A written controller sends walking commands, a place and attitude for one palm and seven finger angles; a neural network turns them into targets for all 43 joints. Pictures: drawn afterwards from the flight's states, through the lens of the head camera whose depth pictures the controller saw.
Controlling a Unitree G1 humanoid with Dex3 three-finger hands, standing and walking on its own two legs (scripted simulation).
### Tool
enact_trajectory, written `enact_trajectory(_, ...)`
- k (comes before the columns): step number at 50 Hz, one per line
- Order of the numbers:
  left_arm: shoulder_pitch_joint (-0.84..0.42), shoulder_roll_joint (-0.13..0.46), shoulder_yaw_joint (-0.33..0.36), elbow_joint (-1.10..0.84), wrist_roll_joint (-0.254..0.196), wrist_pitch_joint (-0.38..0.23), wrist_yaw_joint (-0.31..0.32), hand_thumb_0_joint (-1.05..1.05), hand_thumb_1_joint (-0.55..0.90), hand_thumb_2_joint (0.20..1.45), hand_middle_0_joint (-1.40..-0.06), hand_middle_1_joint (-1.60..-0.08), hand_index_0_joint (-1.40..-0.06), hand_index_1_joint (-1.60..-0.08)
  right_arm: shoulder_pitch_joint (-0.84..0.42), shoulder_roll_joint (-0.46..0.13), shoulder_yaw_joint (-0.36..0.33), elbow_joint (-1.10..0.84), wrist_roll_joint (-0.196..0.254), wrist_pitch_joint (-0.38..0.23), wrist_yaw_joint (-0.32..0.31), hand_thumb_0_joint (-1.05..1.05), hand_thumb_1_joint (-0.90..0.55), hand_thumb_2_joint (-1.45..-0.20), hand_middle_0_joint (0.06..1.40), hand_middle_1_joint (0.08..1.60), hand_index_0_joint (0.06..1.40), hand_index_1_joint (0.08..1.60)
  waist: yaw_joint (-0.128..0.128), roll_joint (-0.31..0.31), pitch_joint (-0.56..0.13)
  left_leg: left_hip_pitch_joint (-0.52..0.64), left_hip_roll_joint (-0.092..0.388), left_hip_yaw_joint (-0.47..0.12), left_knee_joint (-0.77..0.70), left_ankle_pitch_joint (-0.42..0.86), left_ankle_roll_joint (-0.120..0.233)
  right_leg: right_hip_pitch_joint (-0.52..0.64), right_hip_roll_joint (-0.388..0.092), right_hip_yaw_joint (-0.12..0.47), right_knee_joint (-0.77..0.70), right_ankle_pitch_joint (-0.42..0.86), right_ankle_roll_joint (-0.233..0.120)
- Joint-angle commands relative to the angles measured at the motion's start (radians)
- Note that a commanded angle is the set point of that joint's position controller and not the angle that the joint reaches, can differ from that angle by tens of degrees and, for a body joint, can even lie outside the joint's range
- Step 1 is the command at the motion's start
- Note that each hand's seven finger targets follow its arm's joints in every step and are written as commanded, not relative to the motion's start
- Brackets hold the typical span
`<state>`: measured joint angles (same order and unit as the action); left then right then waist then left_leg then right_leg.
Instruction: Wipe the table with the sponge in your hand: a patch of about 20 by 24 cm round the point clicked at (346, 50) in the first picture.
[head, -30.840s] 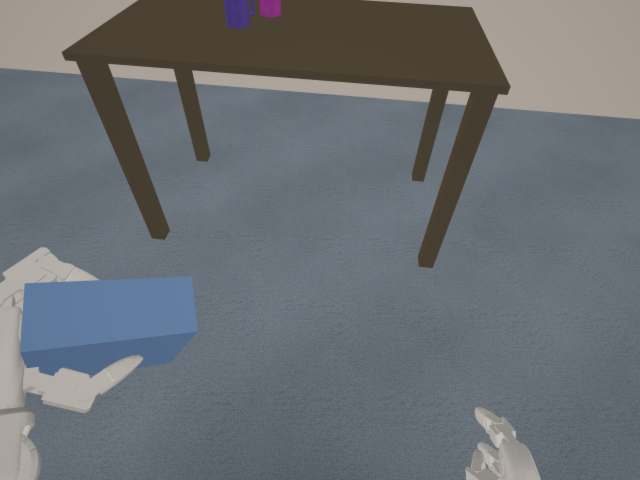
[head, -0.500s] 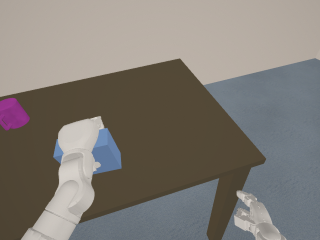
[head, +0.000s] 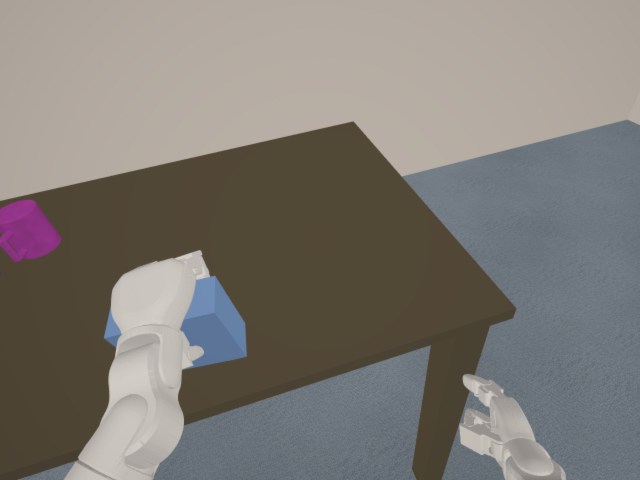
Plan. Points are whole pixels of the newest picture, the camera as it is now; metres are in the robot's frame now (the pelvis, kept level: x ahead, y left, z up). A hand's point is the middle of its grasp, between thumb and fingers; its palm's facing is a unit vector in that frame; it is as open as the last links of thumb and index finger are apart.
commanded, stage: slide across to the third lane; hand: left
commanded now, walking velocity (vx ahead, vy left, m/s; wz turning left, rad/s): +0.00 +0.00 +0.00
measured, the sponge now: (190, 336) +0.27 +0.22 +0.06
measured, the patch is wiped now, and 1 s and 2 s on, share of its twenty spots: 0.90 0.90 0.95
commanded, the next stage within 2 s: wipe forward along the third lane in 0.62 s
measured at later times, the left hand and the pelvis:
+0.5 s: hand (210, 311) +0.27 +0.17 +0.12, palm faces +0.09 -0.10 -0.99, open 9.6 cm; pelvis -0.01 -0.02 +0.00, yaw +1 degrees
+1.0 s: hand (236, 290) +0.31 +0.15 +0.12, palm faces +0.07 -0.09 -0.99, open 9.6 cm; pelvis -0.02 -0.02 +0.00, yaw +1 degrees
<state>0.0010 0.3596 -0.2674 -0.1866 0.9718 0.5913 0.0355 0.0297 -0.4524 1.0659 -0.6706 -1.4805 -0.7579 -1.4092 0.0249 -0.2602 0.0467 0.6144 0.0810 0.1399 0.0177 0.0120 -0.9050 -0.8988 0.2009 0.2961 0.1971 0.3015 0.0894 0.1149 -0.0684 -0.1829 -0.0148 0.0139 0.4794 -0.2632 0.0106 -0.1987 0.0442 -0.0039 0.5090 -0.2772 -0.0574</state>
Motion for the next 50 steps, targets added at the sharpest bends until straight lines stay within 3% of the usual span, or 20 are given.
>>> enact_trajectory(1,-0.149,0.040,0.009,-0.102,-0.036,0.008,-0.026,0.000,0.100,1.300,-1.200,-1.600,-1.200,-1.600,-0.243,-0.085,-0.031,-0.178,0.003,-0.053,-0.009,0.000,-0.900,-0.900,0.200,0.300,0.200,0.300,-0.001,-0.175,-0.089,-0.006,-0.011,-0.027,-0.045,0.187,0.046,0.043,-0.007,0.059,-0.095,0.202,-0.002)
enact_trajectory(3,-0.192,0.086,0.044,-0.129,-0.034,0.011,-0.022,0.000,0.100,1.300,-1.200,-1.600,-1.200,-1.600,-0.261,-0.086,-0.030,-0.181,0.003,-0.057,-0.016,0.000,-0.900,-0.900,0.200,0.300,0.200,0.300,0.004,-0.159,-0.091,0.002,-0.014,-0.031,-0.047,0.165,0.049,0.036,-0.004,0.087,-0.107,0.165,-0.007)
enact_trajectory(6,-0.233,0.048,-0.004,-0.097,-0.033,0.009,-0.030,0.000,0.100,1.300,-1.200,-1.600,-1.200,-1.600,-0.252,-0.083,-0.031,-0.171,0.002,-0.067,-0.020,0.000,-0.900,-0.900,0.200,0.300,0.200,0.300,-0.005,-0.160,-0.081,0.006,-0.016,-0.026,-0.045,0.174,0.051,0.036,-0.013,0.068,-0.111,0.184,-0.001)
enact_trajectory(8,-0.291,0.090,0.020,-0.123,-0.024,0.007,-0.031,0.000,0.100,1.300,-1.200,-1.600,-1.200,-1.600,-0.270,-0.082,-0.029,-0.171,0.003,-0.074,-0.023,0.000,-0.900,-0.900,0.200,0.300,0.200,0.300,-0.002,-0.140,-0.099,0.020,-0.017,-0.032,-0.050,0.161,0.051,0.033,-0.009,0.091,-0.114,0.151,-0.008)
enact_trajectory(9,-0.311,0.041,-0.028,-0.123,-0.025,0.004,-0.033,0.000,0.100,1.300,-1.200,-1.600,-1.200,-1.600,-0.260,-0.074,-0.028,-0.176,0.001,-0.083,-0.023,0.000,-0.900,-0.900,0.200,0.300,0.200,0.300,-0.003,-0.148,-0.128,0.021,-0.022,-0.022,-0.043,0.171,0.054,0.051,-0.016,0.069,-0.106,0.161,-0.002)
enact_trajectory(13,-0.337,0.066,-0.015,-0.126,-0.023,-0.008,-0.039,0.000,0.100,1.300,-1.200,-1.600,-1.200,-1.600,-0.273,-0.074,-0.030,-0.167,0.001,-0.095,-0.018,0.000,-0.900,-0.900,0.200,0.300,0.200,0.300,0.000,-0.146,-0.127,0.035,-0.020,-0.029,-0.050,0.173,0.053,0.054,-0.014,0.092,-0.116,0.168,-0.006)
enact_trajectory(14,-0.353,0.034,-0.045,-0.123,-0.026,-0.010,-0.040,0.000,0.100,1.300,-1.200,-1.600,-1.200,-1.600,-0.265,-0.070,-0.029,-0.171,-0.002,-0.102,-0.019,0.000,-0.900,-0.900,0.200,0.300,0.200,0.300,-0.002,-0.159,-0.137,0.031,-0.023,-0.019,-0.046,0.178,0.055,0.065,-0.021,0.071,-0.112,0.174,0.001)
enact_trajectory(18,-0.405,0.094,0.010,-0.071,-0.021,-0.014,-0.030,0.000,0.100,1.300,-1.200,-1.600,-1.200,-1.600,-0.275,-0.075,-0.029,-0.144,-0.002,-0.107,-0.024,0.000,-0.900,-0.900,0.200,0.300,0.200,0.300,-0.002,-0.172,-0.099,0.030,-0.020,-0.022,-0.061,0.141,0.048,0.044,-0.018,0.104,-0.144,0.110,-0.001)
enact_trajectory(19,-0.402,0.045,-0.023,-0.057,-0.024,-0.016,-0.026,0.000,0.100,1.300,-1.200,-1.600,-1.200,-1.600,-0.271,-0.067,-0.028,-0.148,-0.004,-0.112,-0.022,0.000,-0.900,-0.900,0.200,0.300,0.200,0.300,0.001,-0.185,-0.112,0.024,-0.023,-0.010,-0.055,0.153,0.050,0.060,-0.024,0.080,-0.134,0.136,0.003)
enact_trajectory(23,-0.402,0.024,-0.035,-0.067,-0.026,-0.021,-0.015,0.000,0.100,1.300,-1.200,-1.600,-1.200,-1.600,-0.283,-0.066,-0.031,-0.144,-0.001,-0.113,-0.011,0.000,-0.900,-0.900,0.200,0.300,0.200,0.300,0.004,-0.166,-0.130,0.041,-0.023,-0.019,-0.062,0.171,0.045,0.061,-0.016,0.089,-0.129,0.163,-0.003)
enact_trajectory(25,-0.405,-0.032,-0.086,-0.056,-0.032,-0.021,-0.011,0.000,0.100,1.300,-1.200,-1.600,-1.200,-1.600,-0.279,-0.063,-0.032,-0.141,-0.002,-0.116,-0.004,0.000,-0.900,-0.900,0.200,0.300,0.200,0.300,-0.001,-0.183,-0.137,0.041,-0.024,-0.013,-0.054,0.178,0.046,0.063,-0.023,0.064,-0.124,0.181,0.004)
enact_trajectory(33,-0.494,0.004,-0.054,-0.012,-0.032,-0.016,0.009,0.000,0.100,1.300,-1.200,-1.600,-1.200,-1.600,-0.290,-0.063,-0.031,-0.128,0.000,-0.108,-0.011,0.000,-0.900,-0.900,0.200,0.300,0.200,0.300,-0.001,-0.196,-0.123,0.041,-0.025,-0.013,-0.068,0.135,0.044,0.048,-0.023,0.091,-0.155,0.100,0.003)
enact_trajectory(34,-0.520,-0.051,-0.103,-0.002,-0.039,-0.014,0.011,0.000,0.100,1.300,-1.200,-1.600,-1.200,-1.600,-0.287,-0.057,-0.028,-0.131,0.001,-0.113,-0.011,0.000,-0.900,-0.900,0.200,0.300,0.200,0.300,-0.007,-0.200,-0.132,0.037,-0.027,-0.002,-0.058,0.139,0.046,0.056,-0.031,0.069,-0.146,0.111,0.009)
enact_trajectory(36,-0.522,-0.067,-0.112,0.041,-0.040,-0.012,0.014,0.000,0.100,1.300,-1.200,-1.600,-1.200,-1.600,-0.285,-0.061,-0.031,-0.118,0.003,-0.107,-0.009,0.000,-0.900,-0.900,0.200,0.300,0.200,0.300,-0.011,-0.197,-0.107,0.034,-0.024,-0.004,-0.065,0.126,0.042,0.034,-0.029,0.064,-0.155,0.096,0.009)
enact_trajectory(38,-0.548,-0.001,-0.053,0.061,-0.034,-0.007,0.018,0.000,0.100,1.300,-1.200,-1.600,-1.200,-1.600,-0.285,-0.063,-0.028,-0.117,0.004,-0.103,-0.013,0.000,-0.900,-0.900,0.200,0.300,0.200,0.300,-0.007,-0.188,-0.106,0.028,-0.024,-0.009,-0.070,0.113,0.041,0.030,-0.025,0.088,-0.160,0.076,0.003)
enact_trajectory(42,-0.617,-0.012,-0.063,0.170,-0.019,0.006,0.020,0.000,0.100,1.300,-1.200,-1.600,-1.200,-1.600,-0.269,-0.070,-0.026,-0.096,0.004,-0.088,-0.027,0.000,-0.900,-0.900,0.200,0.300,0.200,0.300,-0.021,-0.194,-0.089,0.007,-0.024,0.001,-0.074,0.093,0.037,0.013,-0.030,0.069,-0.160,0.056,0.007)
enact_trajectory(43,-0.626,0.037,-0.016,0.169,-0.014,0.006,0.021,0.000,0.100,1.300,-1.200,-1.600,-1.200,-1.600,-0.274,-0.071,-0.025,-0.103,0.005,-0.088,-0.032,0.000,-0.900,-0.900,0.200,0.300,0.200,0.300,-0.016,-0.195,-0.099,0.006,-0.025,-0.005,-0.078,0.084,0.038,0.016,-0.025,0.095,-0.168,0.032,0.002)
enact_trajectory(46,-0.679,-0.013,-0.066,0.253,-0.003,0.012,0.020,0.000,0.100,1.300,-1.200,-1.600,-1.200,-1.600,-0.255,-0.074,-0.026,-0.089,0.005,-0.086,-0.039,0.000,-0.900,-0.900,0.200,0.300,0.200,0.300,-0.030,-0.189,-0.099,-0.003,-0.026,0.005,-0.072,0.073,0.036,0.002,-0.032,0.073,-0.165,0.023,0.006)
enact_trajectory(48,-0.690,0.046,-0.011,0.297,0.005,0.018,0.019,0.000,0.100,1.300,-1.200,-1.600,-1.200,-1.600,-0.254,-0.081,-0.023,-0.089,0.006,-0.080,-0.047,0.000,-0.900,-0.900,0.200,0.300,0.200,0.300,-0.024,-0.184,-0.091,-0.017,-0.025,-0.004,-0.081,0.056,0.034,-0.007,-0.027,0.094,-0.175,-0.011,-0.001)
enact_trajectory(50,-0.708,-0.011,-0.058,0.362,0.006,0.025,0.017,0.000,0.100,1.300,-1.200,-1.600,-1.200,-1.600,-0.235,-0.080,-0.027,-0.082,0.006,-0.081,-0.048,0.000,-0.900,-0.900,0.200,0.300,0.200,0.300,-0.032,-0.194,-0.103,-0.021,-0.026,0.008,-0.071,0.063,0.035,-0.008,-0.033,0.070,-0.164,0.008,0.005)
